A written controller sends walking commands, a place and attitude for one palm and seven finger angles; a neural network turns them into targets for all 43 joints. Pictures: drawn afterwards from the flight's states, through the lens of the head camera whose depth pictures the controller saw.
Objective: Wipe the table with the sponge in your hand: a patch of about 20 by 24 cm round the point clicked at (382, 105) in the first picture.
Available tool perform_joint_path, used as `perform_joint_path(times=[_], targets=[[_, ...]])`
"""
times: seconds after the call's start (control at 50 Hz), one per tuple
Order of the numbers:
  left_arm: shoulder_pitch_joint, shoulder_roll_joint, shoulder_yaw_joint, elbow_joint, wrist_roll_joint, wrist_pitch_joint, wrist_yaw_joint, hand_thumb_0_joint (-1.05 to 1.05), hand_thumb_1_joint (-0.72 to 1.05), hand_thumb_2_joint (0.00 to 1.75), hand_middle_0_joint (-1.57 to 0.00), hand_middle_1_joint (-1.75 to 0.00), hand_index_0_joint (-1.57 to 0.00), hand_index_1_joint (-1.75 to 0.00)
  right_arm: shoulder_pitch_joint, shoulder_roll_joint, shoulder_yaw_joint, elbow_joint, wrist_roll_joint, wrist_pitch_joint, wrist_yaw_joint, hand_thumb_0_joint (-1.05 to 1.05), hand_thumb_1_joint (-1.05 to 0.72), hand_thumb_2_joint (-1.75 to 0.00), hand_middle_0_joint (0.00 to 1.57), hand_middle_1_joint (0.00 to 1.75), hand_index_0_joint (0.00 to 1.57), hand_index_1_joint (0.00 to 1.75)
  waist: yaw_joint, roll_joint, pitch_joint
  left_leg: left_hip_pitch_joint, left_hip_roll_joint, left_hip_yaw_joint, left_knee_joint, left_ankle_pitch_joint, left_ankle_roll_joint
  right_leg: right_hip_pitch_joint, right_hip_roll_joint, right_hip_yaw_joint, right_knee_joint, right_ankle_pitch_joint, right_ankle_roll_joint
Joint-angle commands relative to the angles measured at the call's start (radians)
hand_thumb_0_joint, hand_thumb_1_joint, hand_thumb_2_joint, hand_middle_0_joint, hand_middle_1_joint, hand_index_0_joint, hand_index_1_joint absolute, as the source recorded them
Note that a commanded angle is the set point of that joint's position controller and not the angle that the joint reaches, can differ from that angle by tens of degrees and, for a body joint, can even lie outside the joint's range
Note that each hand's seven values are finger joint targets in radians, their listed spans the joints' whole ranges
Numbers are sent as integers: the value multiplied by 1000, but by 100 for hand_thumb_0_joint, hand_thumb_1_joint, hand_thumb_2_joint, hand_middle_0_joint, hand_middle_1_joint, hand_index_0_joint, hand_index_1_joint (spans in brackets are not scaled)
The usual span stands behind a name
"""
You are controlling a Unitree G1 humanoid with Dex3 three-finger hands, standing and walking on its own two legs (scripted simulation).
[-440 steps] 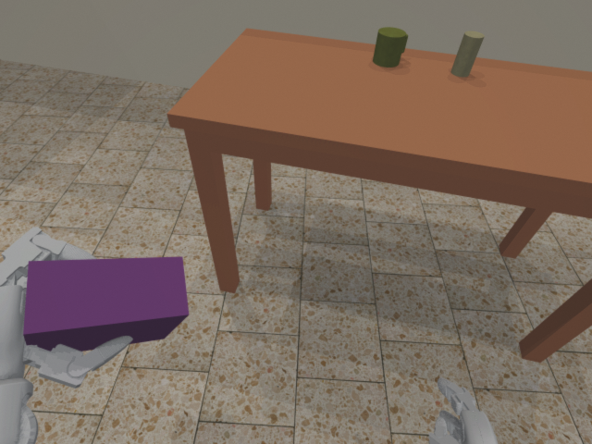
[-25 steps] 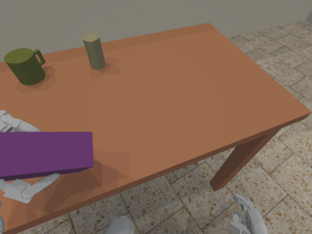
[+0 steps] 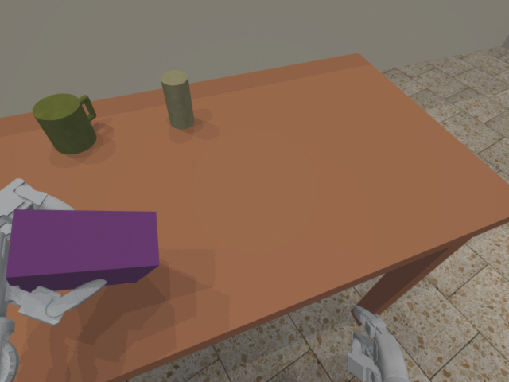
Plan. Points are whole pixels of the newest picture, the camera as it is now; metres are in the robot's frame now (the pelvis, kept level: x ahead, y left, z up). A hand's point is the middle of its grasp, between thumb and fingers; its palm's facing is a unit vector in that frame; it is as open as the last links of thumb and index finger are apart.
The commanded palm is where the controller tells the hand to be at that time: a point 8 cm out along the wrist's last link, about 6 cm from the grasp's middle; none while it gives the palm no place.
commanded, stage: come to a stop and stand still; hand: left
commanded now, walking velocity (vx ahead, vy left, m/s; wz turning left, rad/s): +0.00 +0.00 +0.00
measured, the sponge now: (108, 251) +0.23 +0.20 +0.14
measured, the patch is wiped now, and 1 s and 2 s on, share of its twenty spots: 0.00 0.00 0.00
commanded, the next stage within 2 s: look again from close up in 0.68 s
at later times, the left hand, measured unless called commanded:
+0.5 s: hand (8, 256) +0.21 +0.29 +0.16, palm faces +0.40 -0.83 -0.39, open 10.5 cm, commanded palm +0.15 +0.31 +0.18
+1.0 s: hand (23, 248) +0.22 +0.29 +0.15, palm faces +0.35 -0.84 -0.41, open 10.5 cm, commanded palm +0.16 +0.32 +0.18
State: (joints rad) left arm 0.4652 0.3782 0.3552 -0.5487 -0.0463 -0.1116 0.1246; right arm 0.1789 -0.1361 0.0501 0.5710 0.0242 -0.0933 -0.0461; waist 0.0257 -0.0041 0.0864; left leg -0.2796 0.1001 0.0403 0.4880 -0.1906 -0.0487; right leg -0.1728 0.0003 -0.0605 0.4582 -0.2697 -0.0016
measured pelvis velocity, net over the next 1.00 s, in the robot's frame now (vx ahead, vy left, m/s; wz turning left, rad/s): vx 0.00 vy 0.04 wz -0.01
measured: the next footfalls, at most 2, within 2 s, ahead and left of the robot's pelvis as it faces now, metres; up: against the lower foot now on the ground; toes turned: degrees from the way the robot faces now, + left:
none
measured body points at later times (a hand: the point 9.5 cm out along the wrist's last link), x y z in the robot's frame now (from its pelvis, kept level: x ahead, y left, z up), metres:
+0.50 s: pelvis -0.02 +0.03 +0.00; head +0.02 +0.07 +0.45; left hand +0.18 +0.33 +0.18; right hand +0.16 -0.19 -0.07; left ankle +0.04 +0.15 -0.74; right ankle -0.02 -0.12 -0.74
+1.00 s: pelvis +0.00 +0.04 +0.00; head +0.04 +0.07 +0.45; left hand +0.20 +0.33 +0.18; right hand +0.18 -0.19 -0.07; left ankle +0.04 +0.15 -0.74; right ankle -0.01 -0.12 -0.74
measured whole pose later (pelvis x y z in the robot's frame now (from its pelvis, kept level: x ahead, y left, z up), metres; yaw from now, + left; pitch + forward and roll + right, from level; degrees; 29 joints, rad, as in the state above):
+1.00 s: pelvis +0.00 +0.04 +0.00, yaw +0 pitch -1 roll -2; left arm 0.45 0.38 0.36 -0.53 -0.02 -0.18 0.10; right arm 0.18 -0.20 0.00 0.58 0.02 -0.13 -0.03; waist 0.03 -0.04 0.11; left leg -0.27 0.05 0.07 0.48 -0.19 0.01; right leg -0.14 -0.04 -0.04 0.38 -0.22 0.05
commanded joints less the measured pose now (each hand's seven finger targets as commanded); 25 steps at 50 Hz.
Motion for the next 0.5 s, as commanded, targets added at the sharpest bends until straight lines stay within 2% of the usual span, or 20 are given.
perform_joint_path(times=[0.0, 0.02, 0.04, 0.06, 0.08, 0.1, 0.14, 0.16, 0.18, 0.2, 0.24, 0.26, 0.28, 0.3, 0.32, 0.38, 0.4, 0.46, 0.48], targets=[[-1027, 899, 663, -332, 126, -169, 0, 0, 10, 130, -120, -160, -120, -160, 33, -207, -132, -98, -77, -109, -28, 0, -90, -90, 20, 30, 20, 30, 51, -109, -48, -32, 5, 49, 89, 136, 53, -130, -115, 183, -201, 408, 4], [-469, 322, 266, 207, 50, -127, -40, 0, 10, 130, -120, -160, -120, -160, 0, -110, -97, -34, -51, -111, -19, 0, -90, -90, 20, 30, 20, 30, 0, -154, -215, 59, -99, 32, 39, 149, 47, -9, -164, 212, -78, 596, -94], [-261, 190, 163, 200, 29, -129, -54, 0, 10, 130, -120, -160, -120, -160, 19, -185, -121, -134, -21, -124, -7, 0, -90, -90, 20, 30, 20, 30, 35, -40, -220, 122, -72, 65, 24, 203, 43, 10, -128, 225, -59, 721, -17], [-221, 163, 97, 19, 5, -151, -57, 0, 10, 130, -120, -160, -120, -160, 3, -193, -117, -138, -15, -127, 8, 0, -90, -90, 20, 30, 20, 30, 26, 47, -281, 136, -59, 29, -18, 269, 64, 83, -114, 144, -12, 606, 5], [-159, 78, 27, -1, -13, -151, -49, 0, 10, 130, -120, -160, -120, -160, -50, -175, -107, -132, 2, -135, 25, 0, -90, -90, 20, 30, 20, 30, 19, 137, -320, 212, -32, 16, -38, 328, 74, 57, -83, 112, 13, 418, 6], [-135, 127, 54, -100, -2, -150, -40, 0, 10, 130, -120, -160, -120, -160, -52, -197, -121, -156, -6, -134, 36, 0, -90, -90, 20, 30, 20, 30, 33, 101, -291, 220, -15, 17, -16, 339, 76, 3, -67, 119, -21, 350, 19], [-72, 162, 77, -142, -2, -149, -27, 0, 10, 130, -120, -160, -120, -160, -61, -189, -115, -160, -8, -131, 40, 0, -90, -90, 20, 30, 20, 30, 27, -20, -246, 142, -27, 1, -6, 222, 68, 3, -79, 117, -68, 262, 9], [-53, 170, 91, -143, -4, -148, -20, 0, 10, 130, -120, -160, -120, -160, -61, -187, -114, -160, -9, -128, 36, 0, -90, -90, 20, 30, 20, 30, 21, -58, -230, 124, -41, 1, -5, 149, 62, -12, -85, 128, -93, 214, -3], [-32, 201, 132, -153, -7, -142, -7, 0, 10, 130, -120, -160, -120, -160, -94, -185, -108, -152, -2, -126, 32, 0, -90, -90, 20, 30, 20, 30, 19, -60, -234, 150, -42, 3, -25, 85, 57, -42, -74, 121, -96, 134, -7], [-51, 199, 141, -167, -7, -151, -5, 0, 10, 130, -120, -160, -120, -160, -85, -192, -113, -161, -10, -120, 18, 0, -90, -90, 20, 30, 20, 30, 10, -60, -189, 105, -36, -16, -36, 45, 59, -47, -85, 109, -109, 86, -12], [-87, 225, 176, -182, -12, -163, 3, 0, 10, 130, -120, -160, -120, -160, -92, -193, -108, -165, -11, -116, 2, 0, -90, -90, 20, 30, 20, 30, 4, -1, -143, 94, -35, -35, -70, -11, 58, -78, -73, 116, -123, 21, -16], [-93, 232, 187, -181, -12, -169, 6, 0, 10, 130, -120, -160, -120, -160, -88, -192, -107, -163, -11, -115, -6, 0, -90, -90, 20, 30, 20, 30, 2, 41, -134, 92, -30, -39, -90, -38, 61, -80, -67, 115, -124, 6, -16], [-112, 263, 217, -188, -5, -170, 11, 0, 10, 130, -120, -160, -120, -160, -109, -195, -102, -157, -11, -113, -11, 0, -90, -90, 20, 30, 20, 30, 2, 97, -125, 96, -18, -47, -122, -81, 60, -94, -50, 107, -110, -21, -14], [-128, 228, 190, -179, -6, -177, 9, 0, 10, 130, -120, -160, -120, -160, -89, -192, -102, -160, -12, -110, -17, 0, -90, -90, 20, 30, 20, 30, 0, 112, -111, 44, 2, -67, -148, -131, 73, -50, -51, 80, -97, -23, -12], [-141, 220, 182, -185, -6, -179, 9, 0, 10, 130, -120, -160, -120, -160, -83, -189, -100, -164, -8, -114, -18, 0, -90, -90, 20, 30, 20, 30, 1, 133, -116, 31, 2, -67, -155, -145, 76, -24, -45, 83, -90, -8, -13], [-155, 186, 142, -171, 6, -182, 6, 0, 10, 130, -120, -160, -120, -160, -89, -191, -93, -153, -7, -135, -10, 0, -90, -90, 20, 30, 20, 30, 1, 165, -135, 46, 5, -62, -176, -199, 71, -17, -33, 73, -78, -20, -13], [-162, 161, 116, -177, 10, -184, 4, 0, 10, 130, -120, -160, -120, -160, -68, -193, -95, -148, -10, -137, -8, 0, -90, -90, 20, 30, 20, 30, -2, 174, -142, 26, 15, -77, -188, -223, 79, 9, -33, 57, -68, -11, -11], [-152, 139, 83, -191, 20, -177, 3, 0, 10, 130, -120, -160, -120, -160, -58, -191, -95, -142, -11, -154, 4, 0, -90, -90, 20, 30, 20, 30, 1, 125, -164, 49, 7, -67, -159, -156, 77, 27, -36, 61, -81, 52, -7], [-145, 137, 84, -182, 24, -167, 5, 0, 10, 130, -120, -160, -120, -160, -79, -189, -87, -133, -10, -157, 8, 0, -90, -90, 20, 30, 20, 30, -1, 125, -173, 61, 3, -57, -166, -151, 67, 16, -29, 55, -79, 39, -5]])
